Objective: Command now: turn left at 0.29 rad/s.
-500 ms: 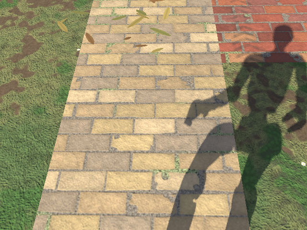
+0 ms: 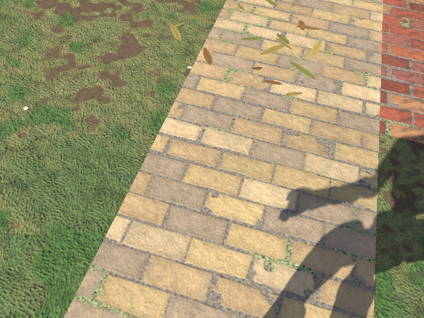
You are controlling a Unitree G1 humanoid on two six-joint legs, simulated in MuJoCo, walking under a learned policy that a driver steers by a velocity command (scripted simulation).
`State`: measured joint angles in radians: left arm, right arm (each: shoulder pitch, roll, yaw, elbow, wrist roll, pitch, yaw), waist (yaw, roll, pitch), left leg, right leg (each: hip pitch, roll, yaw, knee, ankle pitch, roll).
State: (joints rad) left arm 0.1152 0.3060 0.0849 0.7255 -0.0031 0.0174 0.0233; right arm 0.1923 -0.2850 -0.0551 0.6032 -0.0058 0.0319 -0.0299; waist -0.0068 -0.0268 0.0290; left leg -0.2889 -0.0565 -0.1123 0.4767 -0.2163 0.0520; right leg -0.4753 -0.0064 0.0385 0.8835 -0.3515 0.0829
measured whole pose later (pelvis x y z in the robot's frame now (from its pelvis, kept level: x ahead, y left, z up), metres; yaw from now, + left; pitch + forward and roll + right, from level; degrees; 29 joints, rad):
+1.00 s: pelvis +0.02 -0.05 -0.01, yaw +2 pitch -2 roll +0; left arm 0.18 0.23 0.02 0.86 0.00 -0.03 0.00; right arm 0.23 -0.22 -0.05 0.74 -0.01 0.03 -0.05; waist 0.01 0.01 0.04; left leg -0.20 -0.04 -0.14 0.52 -0.29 -0.02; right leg -0.17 0.03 0.01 0.52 -0.32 -0.03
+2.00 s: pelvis +0.11 +0.01 +0.00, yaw +1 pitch +0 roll -1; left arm 0.30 0.30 0.03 0.97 -0.04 -0.08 0.00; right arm 0.31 -0.23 -0.04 1.02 0.01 -0.11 0.02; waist -0.01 -0.05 -0.01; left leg -0.19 -0.02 0.04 0.44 -0.26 0.04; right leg -0.40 -0.02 0.03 1.07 -0.35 -0.07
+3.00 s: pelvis +0.68 +0.04 -0.01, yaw +0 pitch +2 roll -1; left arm 0.37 0.27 0.04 0.99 -0.03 -0.07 0.00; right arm 0.07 -0.25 -0.04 0.83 0.00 -0.11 0.03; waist 0.04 -0.01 0.04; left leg -0.44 0.01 0.06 0.55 -0.15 0.06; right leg -0.23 0.01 0.05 1.01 -0.47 -0.04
